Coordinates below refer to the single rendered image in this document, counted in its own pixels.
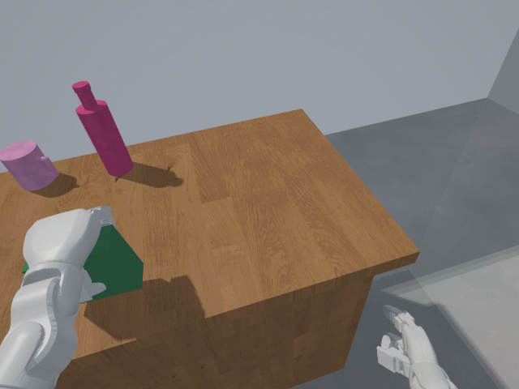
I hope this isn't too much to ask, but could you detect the sponge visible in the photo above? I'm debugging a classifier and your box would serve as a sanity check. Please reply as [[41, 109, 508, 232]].
[[22, 224, 144, 304]]

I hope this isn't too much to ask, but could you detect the right robot forearm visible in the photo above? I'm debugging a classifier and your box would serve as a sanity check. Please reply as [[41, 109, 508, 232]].
[[409, 361, 457, 389]]

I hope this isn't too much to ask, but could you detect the table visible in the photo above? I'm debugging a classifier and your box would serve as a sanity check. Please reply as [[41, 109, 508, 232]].
[[0, 109, 420, 389]]

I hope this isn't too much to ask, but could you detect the robot right hand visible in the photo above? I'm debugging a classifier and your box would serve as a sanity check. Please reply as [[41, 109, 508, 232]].
[[377, 305, 439, 378]]

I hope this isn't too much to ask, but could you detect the robot left hand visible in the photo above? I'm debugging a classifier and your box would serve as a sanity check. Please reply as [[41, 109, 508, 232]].
[[23, 206, 116, 303]]

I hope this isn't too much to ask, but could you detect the left robot forearm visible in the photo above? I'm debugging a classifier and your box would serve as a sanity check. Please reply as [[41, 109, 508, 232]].
[[0, 262, 84, 389]]

